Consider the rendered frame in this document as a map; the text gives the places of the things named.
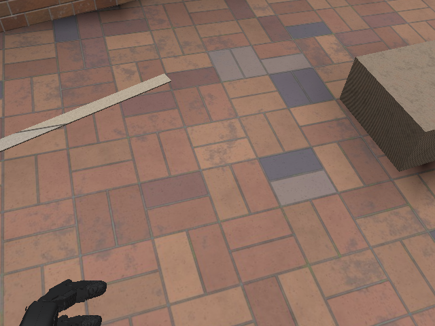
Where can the robot left hand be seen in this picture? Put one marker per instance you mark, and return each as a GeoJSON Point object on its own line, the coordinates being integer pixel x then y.
{"type": "Point", "coordinates": [44, 312]}

